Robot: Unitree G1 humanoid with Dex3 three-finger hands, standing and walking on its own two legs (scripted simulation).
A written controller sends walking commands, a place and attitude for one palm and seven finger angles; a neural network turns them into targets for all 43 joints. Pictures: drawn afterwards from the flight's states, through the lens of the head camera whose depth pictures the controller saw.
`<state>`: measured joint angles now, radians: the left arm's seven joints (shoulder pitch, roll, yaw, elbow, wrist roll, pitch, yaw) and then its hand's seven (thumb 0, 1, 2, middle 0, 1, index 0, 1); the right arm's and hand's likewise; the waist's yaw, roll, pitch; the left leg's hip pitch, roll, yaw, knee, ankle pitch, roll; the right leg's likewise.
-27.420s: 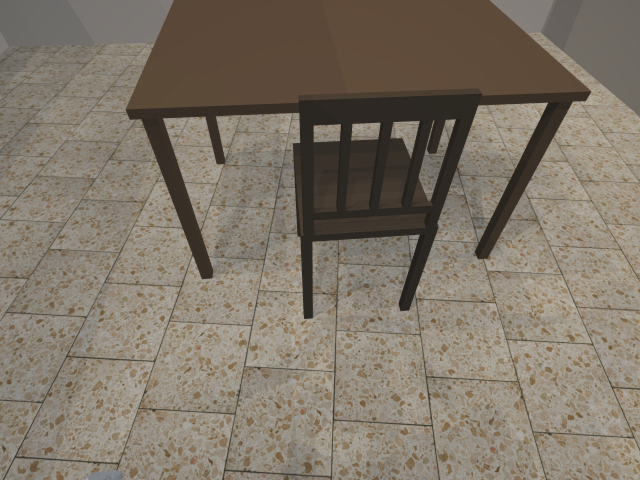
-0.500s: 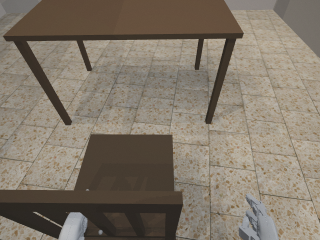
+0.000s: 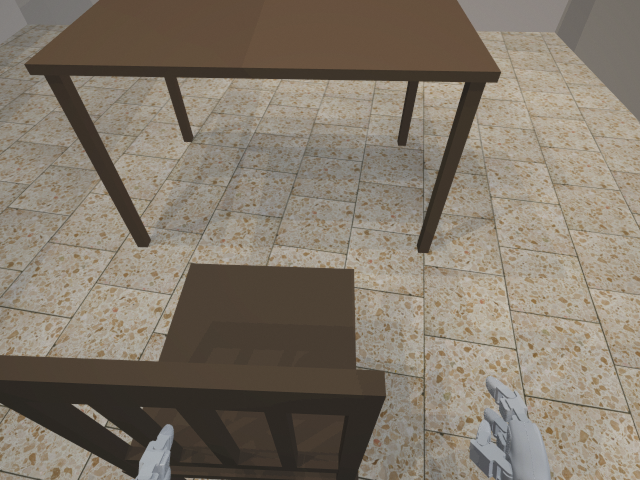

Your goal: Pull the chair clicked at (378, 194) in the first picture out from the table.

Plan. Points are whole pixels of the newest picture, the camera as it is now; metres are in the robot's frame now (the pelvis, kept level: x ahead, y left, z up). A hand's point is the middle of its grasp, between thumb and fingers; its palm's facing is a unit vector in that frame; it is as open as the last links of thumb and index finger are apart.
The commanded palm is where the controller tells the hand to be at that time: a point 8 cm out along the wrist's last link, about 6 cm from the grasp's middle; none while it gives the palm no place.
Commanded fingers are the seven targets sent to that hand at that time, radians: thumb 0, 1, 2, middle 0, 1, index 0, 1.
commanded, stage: draw the fingers out of the gap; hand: left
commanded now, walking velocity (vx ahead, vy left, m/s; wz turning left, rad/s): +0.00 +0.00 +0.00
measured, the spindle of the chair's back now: (214, 433) +0.20 +0.15 -0.04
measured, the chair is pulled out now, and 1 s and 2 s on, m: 0.64 0.63 0.62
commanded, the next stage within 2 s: draw the hand back to the body in 0.14 s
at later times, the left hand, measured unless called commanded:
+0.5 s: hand out of the picture +0.08 +0.16 +0.02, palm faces +0.14 -0.99 -0.06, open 17.4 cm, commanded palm +0.04 +0.22 +0.05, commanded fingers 0.00 -0.55 0.20 0.00 0.00 0.00 0.00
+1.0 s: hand out of the picture +0.11 +0.22 +0.09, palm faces +0.25 -0.86 -0.44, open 15.2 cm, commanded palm +0.07 +0.26 +0.15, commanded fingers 0.00 0.10 0.51 -0.09 -0.14 -0.09 -0.14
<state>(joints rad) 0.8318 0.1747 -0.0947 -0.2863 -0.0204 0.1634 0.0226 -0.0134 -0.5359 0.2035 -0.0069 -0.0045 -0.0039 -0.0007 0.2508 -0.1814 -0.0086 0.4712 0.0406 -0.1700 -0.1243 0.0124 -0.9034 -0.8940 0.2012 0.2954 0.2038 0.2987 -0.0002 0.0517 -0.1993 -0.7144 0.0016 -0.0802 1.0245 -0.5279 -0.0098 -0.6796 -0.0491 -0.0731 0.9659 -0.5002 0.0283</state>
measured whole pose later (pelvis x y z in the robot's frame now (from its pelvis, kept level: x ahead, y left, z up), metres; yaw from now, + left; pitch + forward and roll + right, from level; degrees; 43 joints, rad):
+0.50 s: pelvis -0.01 +0.00 -0.01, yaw +0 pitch +13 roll -3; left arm 0.98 0.17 -0.03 -0.40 -0.13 -0.10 -0.04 -0.01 -0.54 0.20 0.00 0.00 -0.01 0.00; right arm 0.24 -0.15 -0.03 0.49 0.06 -0.21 -0.12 0.01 -0.90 -0.89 0.20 0.30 0.20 0.30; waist 0.03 0.04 -0.20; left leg -0.77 0.01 -0.10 1.10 -0.55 -0.01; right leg -0.72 -0.04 -0.09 1.02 -0.51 0.03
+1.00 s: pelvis -0.02 -0.01 +0.03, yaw +0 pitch +0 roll -3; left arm 0.76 0.35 0.10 -0.40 -0.04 0.06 0.14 -0.01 -0.22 0.36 -0.05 -0.07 -0.16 -0.12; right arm 0.22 -0.19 0.04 0.62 0.04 -0.23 -0.17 0.01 -0.90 -0.89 0.20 0.30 0.20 0.30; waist 0.06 0.09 -0.06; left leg -0.39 0.03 -0.09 0.80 -0.41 -0.03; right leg -0.34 -0.02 -0.09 0.71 -0.37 0.01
